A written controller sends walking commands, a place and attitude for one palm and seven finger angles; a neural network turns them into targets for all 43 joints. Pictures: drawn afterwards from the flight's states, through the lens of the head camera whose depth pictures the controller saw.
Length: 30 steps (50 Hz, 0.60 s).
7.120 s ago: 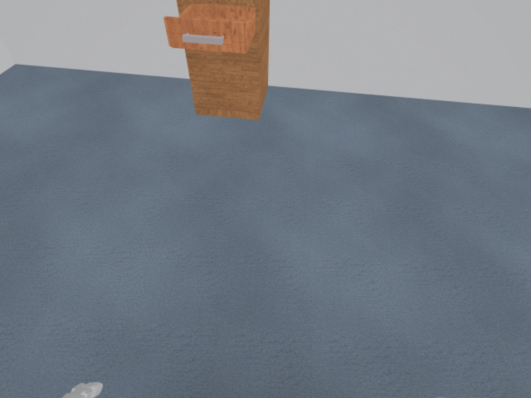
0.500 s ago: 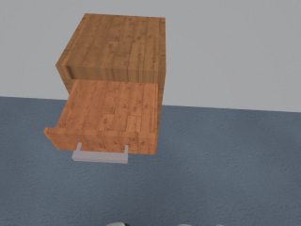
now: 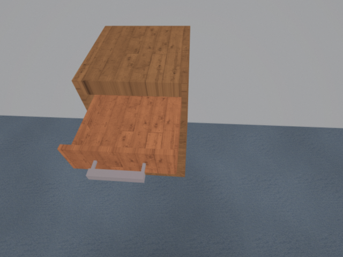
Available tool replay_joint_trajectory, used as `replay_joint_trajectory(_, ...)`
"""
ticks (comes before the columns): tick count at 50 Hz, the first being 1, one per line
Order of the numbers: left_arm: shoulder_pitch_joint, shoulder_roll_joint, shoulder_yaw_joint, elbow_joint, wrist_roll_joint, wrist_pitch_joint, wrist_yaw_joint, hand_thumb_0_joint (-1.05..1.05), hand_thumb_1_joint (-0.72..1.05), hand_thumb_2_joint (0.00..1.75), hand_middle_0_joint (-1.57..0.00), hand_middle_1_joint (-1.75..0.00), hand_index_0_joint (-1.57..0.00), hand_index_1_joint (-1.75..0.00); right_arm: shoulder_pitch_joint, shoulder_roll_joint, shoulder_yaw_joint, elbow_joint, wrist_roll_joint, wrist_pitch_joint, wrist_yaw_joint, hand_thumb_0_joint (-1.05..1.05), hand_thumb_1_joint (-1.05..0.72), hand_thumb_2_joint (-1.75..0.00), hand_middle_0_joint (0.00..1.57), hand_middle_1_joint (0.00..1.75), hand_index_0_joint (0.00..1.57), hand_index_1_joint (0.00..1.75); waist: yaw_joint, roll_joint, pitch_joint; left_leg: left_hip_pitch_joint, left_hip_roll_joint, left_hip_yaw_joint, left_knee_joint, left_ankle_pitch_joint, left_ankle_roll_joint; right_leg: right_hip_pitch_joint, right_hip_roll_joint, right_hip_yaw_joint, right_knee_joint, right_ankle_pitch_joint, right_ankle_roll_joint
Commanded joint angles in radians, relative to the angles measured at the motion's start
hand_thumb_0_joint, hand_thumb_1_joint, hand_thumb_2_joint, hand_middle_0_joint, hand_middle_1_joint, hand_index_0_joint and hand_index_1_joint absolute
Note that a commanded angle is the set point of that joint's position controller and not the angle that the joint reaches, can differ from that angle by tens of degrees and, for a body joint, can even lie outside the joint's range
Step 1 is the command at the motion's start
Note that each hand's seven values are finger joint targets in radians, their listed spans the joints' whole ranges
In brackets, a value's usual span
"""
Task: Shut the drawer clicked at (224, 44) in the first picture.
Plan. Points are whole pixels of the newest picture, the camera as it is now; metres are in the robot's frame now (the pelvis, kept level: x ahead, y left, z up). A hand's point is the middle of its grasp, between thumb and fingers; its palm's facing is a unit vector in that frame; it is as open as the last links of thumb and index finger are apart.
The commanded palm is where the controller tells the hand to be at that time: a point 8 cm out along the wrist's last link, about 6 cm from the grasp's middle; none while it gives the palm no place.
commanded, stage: come to a stop and stand still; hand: left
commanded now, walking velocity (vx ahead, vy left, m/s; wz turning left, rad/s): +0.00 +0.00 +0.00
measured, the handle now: (117, 169) +0.39 +0.23 -0.15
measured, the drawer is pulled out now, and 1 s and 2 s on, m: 0.26 0.26 0.26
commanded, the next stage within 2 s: look again from close up in 1.82 s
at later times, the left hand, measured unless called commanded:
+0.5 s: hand out of the picture -0.02 +0.27 -0.18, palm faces +0.00 -0.97 -0.24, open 7.4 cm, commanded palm none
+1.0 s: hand out of the picture +0.01 +0.22 -0.18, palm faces +0.00 -0.98 -0.21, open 7.3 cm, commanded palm none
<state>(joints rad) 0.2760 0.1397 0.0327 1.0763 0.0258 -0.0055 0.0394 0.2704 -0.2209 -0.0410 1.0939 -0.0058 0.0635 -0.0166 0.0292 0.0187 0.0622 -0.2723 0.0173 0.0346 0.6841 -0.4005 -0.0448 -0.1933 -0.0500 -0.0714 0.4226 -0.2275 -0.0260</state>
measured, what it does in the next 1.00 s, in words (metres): steps on the spot: left foot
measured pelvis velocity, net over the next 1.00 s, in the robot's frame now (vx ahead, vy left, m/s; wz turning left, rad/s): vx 0.00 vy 0.05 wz -0.02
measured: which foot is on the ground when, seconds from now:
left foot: up 0.00-0.08, down 0.10-1.00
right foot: down 0.00-1.00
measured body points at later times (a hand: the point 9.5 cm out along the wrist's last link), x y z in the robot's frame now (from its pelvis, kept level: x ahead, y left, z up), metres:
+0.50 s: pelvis -0.02 +0.08 -0.01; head -0.03 +0.07 +0.44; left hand -0.02 +0.32 -0.16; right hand +0.02 -0.16 -0.16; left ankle -0.03 +0.14 -0.75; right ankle +0.00 -0.10 -0.75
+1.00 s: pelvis +0.00 +0.05 -0.01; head +0.01 +0.04 +0.44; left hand +0.01 +0.27 -0.16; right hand -0.01 -0.17 -0.17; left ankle -0.03 +0.14 -0.75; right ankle +0.00 -0.10 -0.75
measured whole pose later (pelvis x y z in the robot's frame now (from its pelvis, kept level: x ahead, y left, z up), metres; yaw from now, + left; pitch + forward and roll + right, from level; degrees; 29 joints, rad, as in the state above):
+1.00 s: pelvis +0.00 +0.05 -0.01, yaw -1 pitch -2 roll +0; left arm 0.29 0.14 -0.01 1.10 0.01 0.00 0.04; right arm 0.31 -0.15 0.03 1.11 -0.01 -0.02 -0.03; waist -0.01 0.02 0.03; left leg -0.10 -0.02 0.07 0.44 -0.30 0.04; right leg -0.18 -0.06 0.01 0.48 -0.26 0.04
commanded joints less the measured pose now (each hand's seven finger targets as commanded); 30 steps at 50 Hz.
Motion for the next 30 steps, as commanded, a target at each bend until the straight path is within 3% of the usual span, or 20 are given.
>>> replay_joint_trajectory(1,0.102,0.241,0.026,-0.07,0.002,-0.043,0.036,0.0,0.9,0.9,-0.2,-0.3,-0.2,-0.3,-0.009,-0.017,0.005,-0.165,-0.002,-0.065,0.008,0.0,-0.9,-0.9,0.2,0.3,0.2,0.3,-0.013,-0.135,-0.177,-0.059,-0.003,0.001,-0.028,-0.012,0.039,0.182,-0.232,0.221,0.043,0.759,-0.093)
replay_joint_trajectory(2,0.051,0.222,0.023,-0.08,0.001,-0.038,0.032,0.0,0.9,0.9,-0.2,-0.3,-0.2,-0.3,0.031,-0.017,0.012,-0.169,0.006,-0.062,0.005,0.0,-0.9,-0.9,0.2,0.3,0.2,0.3,-0.049,-0.105,-0.191,0.018,-0.008,-0.001,-0.11,0.039,0.039,0.11,-0.215,0.185,0.037,0.518,-0.092)
replay_joint_trajectory(3,0.027,0.204,0.014,-0.085,-0.004,-0.033,0.028,0.0,0.9,0.9,-0.2,-0.3,-0.2,-0.3,0.057,-0.012,0.015,-0.155,0.003,-0.066,0.005,0.0,-0.9,-0.9,0.2,0.3,0.2,0.3,-0.065,-0.084,-0.158,0.082,0.0,-0.001,-0.228,0.119,0.039,0.045,-0.178,0.158,0.059,0.39,-0.074)
replay_joint_trajectory(4,0.021,0.179,0.009,-0.09,-0.006,-0.023,0.024,0.0,0.9,0.9,-0.2,-0.3,-0.2,-0.3,0.086,-0.037,0.019,-0.149,-0.005,-0.073,0.006,0.0,-0.9,-0.9,0.2,0.3,0.2,0.3,-0.064,-0.028,-0.121,0.089,0.037,-0.017,-0.269,0.196,0.05,0.02,-0.117,0.103,0.106,0.275,-0.043)
replay_joint_trajectory(5,0.054,0.138,0.0,-0.086,-0.012,-0.016,0.02,0.0,0.9,0.9,-0.2,-0.3,-0.2,-0.3,0.072,-0.073,0.016,-0.15,-0.01,-0.074,0.004,0.0,-0.9,-0.9,0.2,0.3,0.2,0.3,-0.037,0.045,-0.092,0.073,0.109,-0.066,-0.239,0.355,0.077,-0.019,-0.076,0.079,0.101,0.153,-0.018)
replay_joint_trajectory(6,0.078,0.123,0.001,-0.089,-0.009,-0.013,0.021,0.0,0.9,0.9,-0.2,-0.3,-0.2,-0.3,0.063,-0.083,0.018,-0.163,-0.014,-0.07,0.001,0.0,-0.9,-0.9,0.2,0.3,0.2,0.3,-0.026,0.02,-0.075,0.045,0.141,-0.064,-0.207,0.407,0.088,-0.024,-0.061,0.066,0.079,0.091,-0.017)
replay_joint_trajectory(7,0.053,0.129,-0.007,-0.086,-0.004,-0.001,0.018,0.0,0.9,0.9,-0.2,-0.3,-0.2,-0.3,0.045,-0.075,0.023,-0.169,-0.01,-0.073,0.002,0.0,-0.9,-0.9,0.2,0.3,0.2,0.3,-0.034,0.137,-0.036,0.011,0.125,-0.099,-0.256,0.395,0.091,-0.019,-0.046,0.044,0.089,-0.006,-0.007)
replay_joint_trajectory(9,0.048,0.122,-0.015,-0.088,-0.002,0.013,0.011,0.0,0.9,0.9,-0.2,-0.3,-0.2,-0.3,0.034,-0.095,0.027,-0.173,-0.011,-0.073,-0.001,0.0,-0.9,-0.9,0.2,0.3,0.2,0.3,-0.027,0.191,0.057,-0.065,0.143,-0.148,-0.347,0.327,0.11,-0.034,-0.005,0.018,0.111,-0.125,0.011)
replay_joint_trajectory(12,0.065,0.119,-0.022,-0.093,-0.001,0.017,-0.001,0.0,0.9,0.9,-0.2,-0.3,-0.2,-0.3,0.004,-0.1,0.026,-0.195,-0.01,-0.07,-0.002,0.0,-0.9,-0.9,0.2,0.3,0.2,0.3,-0.017,0.035,0.09,-0.1,0.116,-0.154,-0.402,0.021,0.111,-0.042,-0.008,0.044,0.07,-0.093,0.007)
replay_joint_trajectory(13,0.065,0.121,-0.024,-0.096,0.0,0.018,-0.004,0.0,0.9,0.9,-0.2,-0.3,-0.2,-0.3,0.001,-0.106,0.026,-0.196,-0.011,-0.07,0.0,0.0,-0.9,-0.9,0.2,0.3,0.2,0.3,-0.018,0.023,0.099,-0.117,0.107,-0.163,-0.433,-0.08,0.107,-0.048,-0.01,0.055,0.063,-0.098,0.005)
replay_joint_trajectory(14,0.057,0.126,-0.024,-0.101,0.002,0.02,-0.007,0.0,0.9,0.9,-0.2,-0.3,-0.2,-0.3,0.009,-0.108,0.025,-0.195,-0.013,-0.072,0.001,0.0,-0.9,-0.9,0.2,0.3,0.2,0.3,-0.022,0.058,0.117,-0.13,0.106,-0.176,-0.467,-0.109,0.105,-0.058,-0.006,0.053,0.077,-0.093,0.005)
replay_joint_trajectory(15,0.069,0.127,-0.024,-0.105,0.003,0.02,-0.007,0.0,0.9,0.9,-0.2,-0.3,-0.2,-0.3,0.003,-0.111,0.025,-0.195,-0.012,-0.072,0.001,0.0,-0.9,-0.9,0.2,0.3,0.2,0.3,-0.015,0.055,0.112,-0.131,0.11,-0.183,-0.477,-0.135,0.107,-0.058,-0.006,0.052,0.08,-0.09,0.007)
replay_joint_trajectory(18,0.086,0.127,-0.025,-0.106,0.003,0.016,-0.008,0.0,0.9,0.9,-0.2,-0.3,-0.2,-0.3,0.003,-0.109,0.026,-0.191,-0.011,-0.075,0.002,0.0,-0.9,-0.9,0.2,0.3,0.2,0.3,-0.012,0.011,0.081,-0.096,0.102,-0.176,-0.468,-0.114,0.11,-0.055,-0.011,0.073,0.057,-0.071,0.006)
replay_joint_trajectory(19,0.081,0.127,-0.025,-0.105,0.003,0.015,-0.009,0.0,0.9,0.9,-0.2,-0.3,-0.2,-0.3,0.013,-0.108,0.028,-0.184,-0.012,-0.078,0.001,0.0,-0.9,-0.9,0.2,0.3,0.2,0.3,-0.015,0.02,0.081,-0.084,0.101,-0.182,-0.478,-0.089,0.108,-0.064,-0.008,0.074,0.061,-0.061,0.004)
replay_joint_trajectory(22,0.083,0.125,-0.027,-0.102,0.0,0.008,-0.008,0.0,0.9,0.9,-0.2,-0.3,-0.2,-0.3,0.032,-0.104,0.031,-0.167,-0.01,-0.087,-0.001,0.0,-0.9,-0.9,0.2,0.3,0.2,0.3,-0.018,0.009,0.028,-0.015,0.1,-0.171,-0.45,0.043,0.103,-0.052,-0.019,0.087,0.048,-0.023,0.003)
replay_joint_trajectory(26,0.089,0.122,-0.028,-0.079,-0.007,0.001,-0.004,0.0,0.9,0.9,-0.2,-0.3,-0.2,-0.3,0.06,-0.093,0.039,-0.13,-0.006,-0.097,-0.008,0.0,-0.9,-0.9,0.2,0.3,0.2,0.3,-0.019,-0.002,-0.021,0.067,0.094,-0.126,-0.387,0.312,0.096,-0.021,-0.034,0.092,0.037,0.05,0.007)
replay_joint_trajectory(30,0.088,0.12,-0.027,-0.055,-0.012,0.0,-0.001,0.0,0.9,0.9,-0.2,-0.3,-0.2,-0.3,0.081,-0.085,0.044,-0.092,-0.004,-0.098,-0.012,0.0,-0.9,-0.9,0.2,0.3,0.2,0.3,-0.021,-0.001,-0.019,0.089,0.088,-0.1,-0.359,0.407,0.093,0.005,-0.042,0.093,0.033,0.092,0.01)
